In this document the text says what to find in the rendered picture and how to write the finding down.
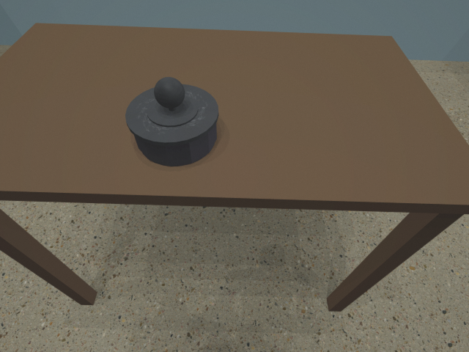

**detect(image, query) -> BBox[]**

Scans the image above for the knob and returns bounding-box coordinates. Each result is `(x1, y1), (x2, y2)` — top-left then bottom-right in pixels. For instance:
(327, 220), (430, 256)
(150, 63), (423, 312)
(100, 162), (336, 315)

(154, 77), (185, 109)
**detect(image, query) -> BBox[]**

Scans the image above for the pot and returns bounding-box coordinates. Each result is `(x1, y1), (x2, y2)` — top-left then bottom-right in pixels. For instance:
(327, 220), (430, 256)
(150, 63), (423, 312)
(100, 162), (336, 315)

(135, 124), (217, 166)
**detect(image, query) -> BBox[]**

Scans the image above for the table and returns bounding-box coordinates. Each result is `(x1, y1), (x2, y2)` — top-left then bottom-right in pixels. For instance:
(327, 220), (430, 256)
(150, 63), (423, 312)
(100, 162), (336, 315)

(0, 23), (469, 312)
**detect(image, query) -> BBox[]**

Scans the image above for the lid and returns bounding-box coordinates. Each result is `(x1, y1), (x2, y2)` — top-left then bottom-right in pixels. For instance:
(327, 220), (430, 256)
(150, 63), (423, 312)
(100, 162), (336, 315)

(125, 84), (218, 146)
